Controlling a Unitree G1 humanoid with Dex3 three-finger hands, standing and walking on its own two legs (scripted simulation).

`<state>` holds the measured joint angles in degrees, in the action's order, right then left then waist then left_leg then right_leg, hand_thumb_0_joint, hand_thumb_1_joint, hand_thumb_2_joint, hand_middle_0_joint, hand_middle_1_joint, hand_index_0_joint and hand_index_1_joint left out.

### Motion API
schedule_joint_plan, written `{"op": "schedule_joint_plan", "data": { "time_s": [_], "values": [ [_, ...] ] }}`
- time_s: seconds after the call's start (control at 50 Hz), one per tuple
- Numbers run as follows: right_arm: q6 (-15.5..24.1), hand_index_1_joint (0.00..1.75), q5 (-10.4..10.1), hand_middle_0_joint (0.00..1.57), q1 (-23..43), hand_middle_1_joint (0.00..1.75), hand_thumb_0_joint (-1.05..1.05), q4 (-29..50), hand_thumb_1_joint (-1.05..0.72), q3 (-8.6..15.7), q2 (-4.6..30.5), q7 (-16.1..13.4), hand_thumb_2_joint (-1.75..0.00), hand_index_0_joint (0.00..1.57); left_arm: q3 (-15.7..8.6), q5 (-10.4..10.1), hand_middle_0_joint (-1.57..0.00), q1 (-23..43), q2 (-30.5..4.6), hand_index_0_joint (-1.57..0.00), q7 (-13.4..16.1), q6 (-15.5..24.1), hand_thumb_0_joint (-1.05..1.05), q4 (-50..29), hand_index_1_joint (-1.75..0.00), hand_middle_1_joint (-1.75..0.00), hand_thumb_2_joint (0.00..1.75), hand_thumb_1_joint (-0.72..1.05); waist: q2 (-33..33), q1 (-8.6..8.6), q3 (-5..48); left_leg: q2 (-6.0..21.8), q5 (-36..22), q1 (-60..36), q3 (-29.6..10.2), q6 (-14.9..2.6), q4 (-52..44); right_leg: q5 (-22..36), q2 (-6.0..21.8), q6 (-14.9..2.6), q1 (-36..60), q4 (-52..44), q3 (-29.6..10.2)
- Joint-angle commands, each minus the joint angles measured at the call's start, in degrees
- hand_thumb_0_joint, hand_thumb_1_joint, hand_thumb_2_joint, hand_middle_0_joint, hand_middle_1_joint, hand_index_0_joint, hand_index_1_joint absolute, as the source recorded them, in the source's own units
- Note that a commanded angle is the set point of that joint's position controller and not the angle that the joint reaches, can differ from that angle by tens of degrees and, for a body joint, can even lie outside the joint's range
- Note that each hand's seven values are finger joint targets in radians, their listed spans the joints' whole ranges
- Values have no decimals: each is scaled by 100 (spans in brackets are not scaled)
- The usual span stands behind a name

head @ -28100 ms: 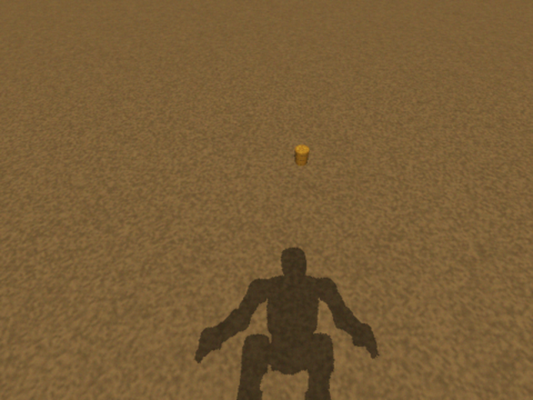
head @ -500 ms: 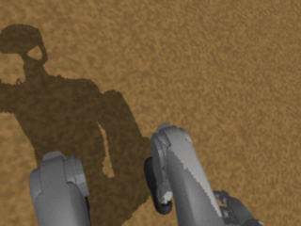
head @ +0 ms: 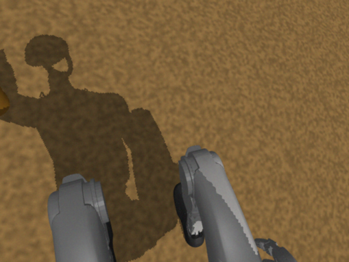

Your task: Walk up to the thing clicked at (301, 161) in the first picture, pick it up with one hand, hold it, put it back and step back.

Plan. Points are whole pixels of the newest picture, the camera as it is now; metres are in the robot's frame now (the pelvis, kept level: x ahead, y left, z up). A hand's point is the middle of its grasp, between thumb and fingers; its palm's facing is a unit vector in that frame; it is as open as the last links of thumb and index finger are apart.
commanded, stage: lift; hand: left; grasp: from above
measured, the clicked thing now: out of the picture +0.50 +0.34 -0.17
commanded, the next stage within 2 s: hold in 1.42 s
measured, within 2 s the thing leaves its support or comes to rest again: neither
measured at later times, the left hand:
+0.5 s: hand out of the picture +0.42 +0.34 +0.03, palm faces -0.41 -0.12 -0.90, open 10.7 cm
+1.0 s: hand out of the picture +0.35 +0.28 +0.22, palm faces -0.42 -0.15 -0.89, open 10.6 cm
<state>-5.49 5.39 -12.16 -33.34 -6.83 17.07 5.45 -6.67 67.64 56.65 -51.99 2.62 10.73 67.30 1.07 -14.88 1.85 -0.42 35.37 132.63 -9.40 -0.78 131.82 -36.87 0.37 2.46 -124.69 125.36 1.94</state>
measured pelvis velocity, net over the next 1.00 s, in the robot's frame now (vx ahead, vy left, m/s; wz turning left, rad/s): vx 0.03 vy -0.02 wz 0.13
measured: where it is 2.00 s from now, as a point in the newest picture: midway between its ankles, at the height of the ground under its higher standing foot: (150, 239)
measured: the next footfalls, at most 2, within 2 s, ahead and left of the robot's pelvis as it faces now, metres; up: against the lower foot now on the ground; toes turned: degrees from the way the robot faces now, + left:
none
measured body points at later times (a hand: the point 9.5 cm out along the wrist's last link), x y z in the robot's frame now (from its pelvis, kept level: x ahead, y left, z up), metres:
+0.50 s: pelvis +0.00 +0.00 +0.11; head +0.19 +0.06 +0.52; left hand +0.43 +0.34 +0.08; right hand +0.15 -0.25 +0.00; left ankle +0.09 +0.12 -0.33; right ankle +0.12 -0.16 -0.33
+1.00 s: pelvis +0.03 -0.02 +0.29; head +0.13 -0.01 +0.73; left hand +0.36 +0.28 +0.27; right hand +0.18 -0.27 +0.17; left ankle +0.08 +0.12 -0.33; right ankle +0.12 -0.16 -0.33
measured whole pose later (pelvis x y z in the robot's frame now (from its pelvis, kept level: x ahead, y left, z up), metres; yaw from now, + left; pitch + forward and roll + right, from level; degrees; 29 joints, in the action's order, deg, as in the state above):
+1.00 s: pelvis +0.03 -0.02 +0.29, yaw +8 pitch +19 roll -2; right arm -1.2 -1.9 -11.4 -38.5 0.6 14.1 -3.4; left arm 4.8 55.0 19.5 -29.1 3.0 3.1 41.0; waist 2.7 -4.0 8.1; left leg 3.3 28.3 65.5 -3.0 1.7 74.8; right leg -28.2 0.9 2.1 -63.2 72.6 0.4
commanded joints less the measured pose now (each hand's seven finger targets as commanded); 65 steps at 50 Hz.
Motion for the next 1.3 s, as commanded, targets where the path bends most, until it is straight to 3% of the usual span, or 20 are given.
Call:
{"op": "schedule_joint_plan", "data": {
  "time_s": [0.0, 0.04, 0.12, 0.28, 0.32, 0.38, 0.52, 0.56, 0.6, 0.68, 0.78, 0.9, 0.96, 1.04, 1.14, 1.16, 1.22, 1.28],
  "values": [
    [-54, 30, -79, 20, -1082, 30, 0, 64, -93, 709, 1482, -128, -91, 20, -316, -260, -84, 1685, -1661, -88, -11, 64, 0, -1541, -105, -110, 100, 51, 2259, 170, 4502, -33, -1007, -4186, 454, -16, -1769, 1076, -124, -539, 1668, -1332, 534],
    [-77, 30, -110, 20, -1060, 30, 0, 94, -93, 759, 1402, -149, -91, 20, -335, -361, -83, 1606, -1620, -88, -82, 110, 0, -1736, -107, -112, 102, 51, 2157, 206, 4640, -11, -825, -4231, 472, -52, -1908, 981, -128, -517, 1791, -1443, 475],
    [-107, 30, -179, 20, -957, 30, 0, 83, -93, 850, 1349, -198, -91, 20, -263, -501, -83, 1151, -1305, -87, -163, 130, 0, -1880, -108, -112, 106, 50, 1968, 321, 4395, -3, -578, -4446, 327, -46, -2313, 834, -111, -519, 1818, -1653, 466],
    [-95, 30, -328, 20, -693, 30, 0, 150, -92, 1001, 1174, -295, -91, 20, -206, -833, -75, 675, -965, -80, -247, 127, 0, -2857, -115, -121, 106, 46, 1998, 518, 4648, 117, -469, -5208, 147, -47, -3195, 957, -121, -410, 2448, -2109, 409],
    [-82, 30, -379, 20, -619, 30, 0, 153, -92, 1002, 1115, -328, -91, 20, -138, -911, -73, 263, -758, -79, -212, 38, 0, -2791, -113, -119, 104, 44, 1815, 549, 4470, 133, -347, -5313, 130, -51, -3437, 925, -139, -386, 2699, -2314, 412],
    [-56, 30, -417, 20, -544, 30, 0, 164, -92, 1044, 1049, -368, -91, 20, -96, -1001, -73, 1, -587, -79, -166, -106, 0, -3160, -111, -118, 100, 45, 1635, 618, 4578, 154, -663, -5640, 234, -68, -3635, 1105, -145, -375, 3116, -2666, 383],
    [10, 30, -539, 20, -227, 30, 0, 180, -91, 1083, 899, -501, -90, 20, 44, -1206, -74, -882, -167, -80, -146, -468, 0, -3827, -106, -112, 97, 46, 1348, 824, 4244, 221, -534, -6329, 312, -56, -4546, 1052, -177, -334, 4121, -3573, 318],
    [35, 30, -578, 20, -104, 30, 0, 203, -91, 1067, 863, -553, -90, 20, 24, -1268, -73, -1134, -97, -79, -100, -565, 0, -4051, -106, -112, 97, 45, 1362, 892, 4116, 232, -251, -6518, 287, -32, -4927, 922, -185, -321, 4458, -3821, 303],
    [64, 30, -608, 20, -59, 30, 0, 181, -91, 1068, 812, -604, -90, 20, 77, -1255, -74, -1272, -14, -80, -64, -639, 0, -4251, -106, -112, 97, 46, 1246, 919, 4173, 228, -349, -6812, 364, -30, -5119, 974, -188, -321, 4839, -4115, 261],
    [176, 30, -664, 20, -58, 30, 0, 123, -91, 1051, 716, -718, -90, 20, 236, -1310, -78, -1594, 289, -83, 0, -752, 0, -4261, -105, -112, 98, 51, 1002, 917, 3707, 217, -474, -7195, 486, -19, -5605, 1028, -186, -320, 5462, -4750, 165],
    [379, 30, -705, 20, -56, 30, 0, 53, -91, 998, 578, -847, -90, 20, 455, -1332, -77, -2014, 639, -83, 52, -764, 0, -3906, -107, -114, 97, 51, 628, 942, 2975, 167, -507, -7470, 668, -33, -6170, 957, -176, -310, 6304, -5628, 13],
    [609, 30, -745, 20, -90, 30, 0, -13, -91, 1046, 521, -935, -90, 20, 718, -1307, -80, -2213, 1046, -87, 194, -715, 0, -3598, -106, -113, 95, 56, 374, 987, 2636, 136, -794, -8070, 771, -18, -6778, 1089, -159, -315, 7167, -6448, -127],
    [672, 30, -752, 20, -97, 30, 0, -45, -91, 1063, 508, -951, -90, 20, 638, -1227, -79, -2068, 968, -86, 349, -672, 0, -3525, -104, -111, 93, 55, 375, 1058, 2511, 89, -807, -8359, 835, -7, -7110, 1013, -162, -309, 7517, -6862, -218],
    [733, 30, -744, 20, -211, 30, 0, -153, -91, 1089, 505, -949, -90, 20, 800, -1077, -77, -2147, 1280, -85, 590, -708, 0, -3145, -107, -114, 93, 54, 284, 1062, 2452, 69, -1241, -8860, 860, 20, -7453, 1408, -191, -290, 7927, -7175, -198],
    [740, 30, -742, 20, -238, 30, 0, -220, -91, 1128, 496, -921, -90, 20, 791, -1048, -75, -1936, 1166, -83, 783, -823, 0, -3011, -110, -118, 97, 52, 292, 1144, 2313, 21, -1461, -9355, 973, 22, -7897, 1606, -175, -250, 8479, -7726, -266],
    [745, 30, -744, 20, -239, 30, 0, -235, -91, 1133, 487, -918, -90, 20, 938, -1073, -76, -2022, 1395, -83, 782, -858, 0, -2897, -108, -116, 96, 51, 239, 1120, 2252, 29, -1536, -9466, 950, 32, -7999, 1699, -183, -250, 8530, -7773, -248],
    [724, 30, -765, 20, -237, 30, 0, -256, -91, 1164, 502, -916, -90, 20, 944, -1064, -74, -2172, 1355, -82, 783, -970, 0, -2759, -107, -114, 93, 50, 160, 1218, 2186, 22, -1891, -9718, 950, 38, -8224, 2084, -185, -235, 8857, -7951, -238],
    [721, 30, -759, 20, -288, 30, 0, -273, -91, 1180, 492, -915, -90, 20, 1048, -1085, -70, -2068, 1455, -78, 714, -1023, 0, -2813, -108, -116, 92, 46, 216, 1176, 2156, 23, -2156, -10019, 955, 53, -8416, 2368, -185, -227, 9061, -8097, -259]
  ]
}}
